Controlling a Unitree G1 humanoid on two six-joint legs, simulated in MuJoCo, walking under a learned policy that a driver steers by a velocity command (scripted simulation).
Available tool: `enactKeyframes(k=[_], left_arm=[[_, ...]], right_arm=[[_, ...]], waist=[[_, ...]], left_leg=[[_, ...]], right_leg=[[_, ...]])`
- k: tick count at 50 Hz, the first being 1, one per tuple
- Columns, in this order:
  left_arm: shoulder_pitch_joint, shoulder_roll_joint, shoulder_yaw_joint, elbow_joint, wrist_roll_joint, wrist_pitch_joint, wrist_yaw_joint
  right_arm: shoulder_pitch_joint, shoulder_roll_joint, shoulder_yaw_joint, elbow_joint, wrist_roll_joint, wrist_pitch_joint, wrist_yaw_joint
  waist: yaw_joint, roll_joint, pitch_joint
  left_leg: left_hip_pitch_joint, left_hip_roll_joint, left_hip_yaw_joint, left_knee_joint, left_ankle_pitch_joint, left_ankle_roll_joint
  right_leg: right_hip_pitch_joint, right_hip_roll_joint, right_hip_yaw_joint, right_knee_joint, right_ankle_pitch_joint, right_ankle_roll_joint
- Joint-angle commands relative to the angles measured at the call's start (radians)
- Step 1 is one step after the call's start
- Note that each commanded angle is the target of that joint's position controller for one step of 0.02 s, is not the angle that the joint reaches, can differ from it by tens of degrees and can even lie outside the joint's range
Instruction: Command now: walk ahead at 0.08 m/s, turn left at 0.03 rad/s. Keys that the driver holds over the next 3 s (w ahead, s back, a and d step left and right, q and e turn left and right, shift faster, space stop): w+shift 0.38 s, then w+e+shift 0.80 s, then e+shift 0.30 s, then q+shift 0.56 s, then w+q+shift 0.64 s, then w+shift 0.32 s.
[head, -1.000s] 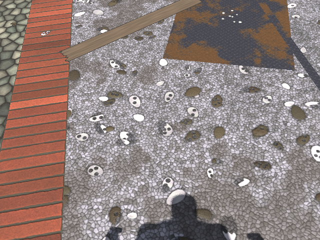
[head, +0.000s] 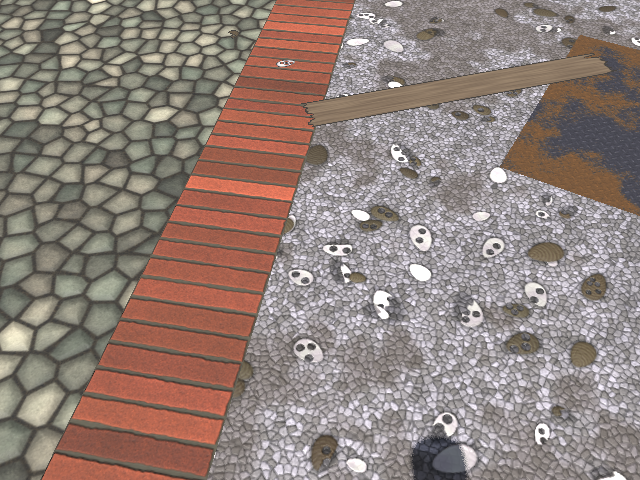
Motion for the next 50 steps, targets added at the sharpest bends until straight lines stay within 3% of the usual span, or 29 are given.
enactKeyframes(k=[1,2,4,6,8,11,12,13,15,16,17,18,19,20,23,26,31,33,35,37,38,39,40,41,42,44,45,47,50], left_arm=[[0.033,0.131,0.038,-0.042,-0.007,-0.008,0.001],[0.071,0.163,0.052,-0.029,-0.02,-0.002,0.0],[0.156,0.23,0.072,-0.005,-0.038,-0.015,0.002],[0.169,0.239,0.077,0.003,-0.031,-0.051,0.008],[0.13,0.205,0.069,-0.014,-0.03,-0.073,0.003],[0.063,0.222,0.076,-0.029,-0.045,-0.064,-0.01],[0.083,0.239,0.087,0.0,0.03,-0.053,-0.03],[0.077,0.237,0.094,0.008,0.032,-0.047,-0.038],[0.063,0.201,0.085,0.013,0.024,-0.044,-0.041],[-0.012,0.134,0.064,-0.013,0.036,-0.05,-0.044],[-0.097,0.016,0.032,-0.096,0.023,-0.064,-0.036],[-0.06,0.056,0.038,-0.121,0.009,-0.067,-0.039],[-0.064,0.109,0.047,-0.114,0.013,-0.065,-0.046],[-0.02,0.137,0.053,-0.083,0.021,-0.064,-0.057],[0.033,0.135,0.057,-0.038,0.025,-0.028,-0.086],[-0.041,0.123,0.053,-0.049,0.012,-0.009,-0.09],[-0.216,0.096,0.03,-0.101,0.016,-0.011,-0.111],[-0.268,0.079,0.016,-0.123,0.017,-0.013,-0.118],[-0.254,0.086,0.011,-0.127,0.012,-0.011,-0.108],[-0.094,0.137,0.027,-0.087,0.005,-0.011,-0.093],[0.086,0.177,0.046,-0.037,-0.001,-0.013,-0.086],[0.304,0.233,0.076,0.03,0.003,-0.019,-0.071],[0.349,0.282,0.105,0.059,0.003,-0.011,-0.047],[0.243,0.379,0.125,0.036,0.022,0.006,-0.041],[0.258,0.367,0.132,0.022,0.009,0.009,-0.04],[0.232,0.272,0.113,0.053,0.008,-0.005,-0.026],[0.195,0.249,0.103,0.051,0.007,-0.018,-0.02],[0.153,0.208,0.081,0.039,-0.003,-0.043,-0.016],[0.176,0.237,0.083,0.035,-0.011,-0.07,-0.022]], right_arm=[[0.024,-0.093,-0.025,-0.032,0.008,-0.011,-0.008],[0.038,-0.104,-0.031,-0.027,0.017,-0.013,-0.006],[-0.05,-0.08,-0.029,-0.084,0.047,-0.047,0.006],[-0.158,-0.108,-0.038,-0.129,0.058,-0.084,0.015],[-0.126,-0.097,-0.036,-0.12,0.052,-0.109,0.025],[-0.077,-0.07,-0.025,-0.088,0.04,-0.122,0.043],[-0.064,-0.077,-0.026,-0.09,-0.044,-0.082,0.075],[-0.002,-0.075,-0.031,-0.069,-0.039,-0.065,0.082],[0.202,-0.112,-0.046,-0.002,-0.027,-0.062,0.064],[0.403,-0.18,-0.065,0.046,-0.041,-0.076,0.05],[0.475,-0.285,-0.069,0.029,-0.056,-0.093,0.038],[0.326,-0.281,-0.068,-0.002,-0.054,-0.085,0.028],[0.211,-0.246,-0.059,-0.026,-0.037,-0.086,0.029],[0.165,-0.205,-0.049,-0.032,-0.026,-0.095,0.034],[0.149,-0.143,-0.024,-0.014,-0.024,-0.121,0.024],[0.209,-0.129,-0.022,0.024,-0.02,-0.133,0.03],[0.262,-0.104,-0.01,0.068,-0.02,-0.147,0.019],[0.283,-0.116,-0.008,0.092,-0.017,-0.146,0.01],[0.284,-0.155,-0.011,0.102,-0.019,-0.139,-0.006],[0.267,-0.221,-0.029,0.099,-0.032,-0.107,-0.028],[0.226,-0.254,-0.041,0.084,-0.04,-0.088,-0.034],[0.181,-0.273,-0.049,0.061,-0.039,-0.078,-0.03],[0.158,-0.216,-0.039,0.051,-0.041,-0.087,-0.011],[0.149,-0.078,-0.007,-0.057,-0.021,-0.112,0.017],[0.02,-0.135,-0.003,-0.115,-0.017,-0.141,0.017],[-0.01,-0.149,0.006,-0.124,-0.02,-0.165,0.019],[-0.011,-0.142,0.01,-0.124,-0.038,-0.15,0.018],[0.022,-0.13,0.017,-0.12,-0.069,-0.101,0.025],[-0.16,-0.112,0.035,-0.209,-0.062,-0.075,0.038]], waist=[[0.015,-0.017,-0.088],[0.028,-0.049,-0.045],[0.054,-0.182,0.094],[0.08,-0.174,0.169],[0.05,-0.115,0.084],[0.016,-0.146,0.02],[0.012,-0.154,0.013],[-0.016,-0.155,0.015],[-0.114,-0.035,-0.014],[-0.23,0.162,-0.058],[-0.24,0.366,-0.075],[-0.138,0.234,-0.022],[-0.07,0.101,0.049],[-0.036,0.042,0.039],[-0.003,0.108,0.058],[-0.015,0.057,0.109],[-0.043,0.044,0.157],[-0.048,0.04,0.17],[-0.017,0.078,0.114],[0.083,0.14,-0.008],[0.171,0.164,-0.1],[0.267,0.141,-0.191],[0.252,0.029,-0.19],[0.099,-0.259,-0.186],[0.163,-0.086,-0.224],[0.072,0.085,-0.03],[0.025,0.101,0.015],[-0.036,0.089,0.056],[-0.005,0.043,0.135]], left_leg=[[0.004,0.0,-0.001,-0.036,-0.003,0.032],[-0.078,-0.024,0.03,0.008,-0.24,0.045],[-0.303,-0.015,0.099,0.207,-0.254,0.059],[-0.484,0.078,0.002,0.396,-0.217,0.086],[-0.54,0.122,-0.013,0.412,-0.153,0.102],[-0.217,0.074,0.088,0.162,-0.062,0.072],[-0.103,0.007,0.163,0.067,-0.054,0.053],[0.028,-0.022,0.217,0.004,0.047,0.041],[0.339,-0.049,0.232,-0.025,0.03,0.041],[0.492,0.107,0.015,-0.116,-0.154,0.062],[0.473,0.363,-0.529,-0.353,-0.587,0.116],[0.386,0.437,-0.779,-0.463,-0.735,0.203],[0.321,0.434,-0.667,-0.427,-0.643,0.204],[0.255,0.365,-0.491,-0.404,-0.51,0.173],[0.15,0.268,-0.205,-0.476,-0.283,0.121],[0.182,0.239,-0.016,-0.504,-0.042,0.095],[0.233,0.213,0.209,-0.553,0.238,0.068],[0.289,0.218,0.273,-0.536,0.481,0.05],[0.367,0.23,0.324,-0.417,1.065,0.031],[0.461,0.26,0.332,-0.145,1.473,0.023],[0.429,0.28,0.319,0.081,1.538,0.039],[0.291,0.28,0.297,0.38,1.403,0.064],[0.01,0.173,0.283,0.704,0.686,0.064],[-0.502,-0.047,0.176,1.073,-0.168,-0.003],[-0.652,-0.018,-0.026,1.101,-0.084,0.018],[-0.585,0.085,-0.044,0.888,0.012,0.031],[-0.518,0.11,-0.043,0.825,-0.005,0.015],[-0.439,0.143,-0.029,0.732,-0.044,-0.023],[-0.397,0.147,0.051,0.473,0.077,-0.061]], right_leg=[[0.051,-0.049,0.066,-0.111,-0.003,-0.054],[0.037,-0.074,0.126,-0.158,-0.321,-0.092],[0.038,-0.298,0.476,-0.378,-0.735,-0.228],[0.066,-0.42,0.657,-0.474,-0.607,-0.29],[0.173,-0.376,0.557,-0.447,-0.438,-0.242],[0.024,-0.215,0.248,-0.435,-0.213,-0.162],[-0.02,-0.145,0.159,-0.43,-0.236,-0.158],[-0.083,-0.134,0.124,-0.387,-0.26,-0.158],[-0.274,-0.099,0.078,-0.175,-0.246,-0.147],[-0.418,-0.012,-0.015,0.225,-0.144,-0.121],[-0.637,0.1,0.076,0.572,-0.264,-0.108],[-0.758,0.062,0.195,0.698,-0.13,-0.122],[-0.787,-0.029,0.165,0.712,0.004,-0.114],[-0.701,-0.054,0.162,0.657,0.068,-0.094],[-0.595,-0.052,0.147,0.632,0.167,-0.042],[-0.652,-0.034,0.121,0.574,0.263,-0.041],[-0.604,-0.04,-0.034,0.331,0.367,-0.08],[-0.545,-0.029,-0.111,0.22,0.351,-0.117],[-0.409,0.043,-0.192,0.152,0.306,-0.163],[-0.252,0.119,-0.214,0.139,0.191,-0.199],[-0.075,0.145,-0.197,0.15,0.111,-0.223],[0.192,0.153,-0.12,0.077,0.053,-0.257],[0.407,0.059,0.058,0.054,-0.083,-0.283],[0.638,-0.188,0.661,-0.111,-0.165,-0.464],[0.66,-0.229,0.855,-0.276,-0.21,-0.488],[0.368,-0.2,0.703,-0.367,-0.1,-0.389],[0.235,-0.151,0.609,-0.369,-0.012,-0.363],[0.055,-0.072,0.49,-0.385,0.053,-0.349],[-0.132,0.001,0.407,-0.451,0.171,-0.331]])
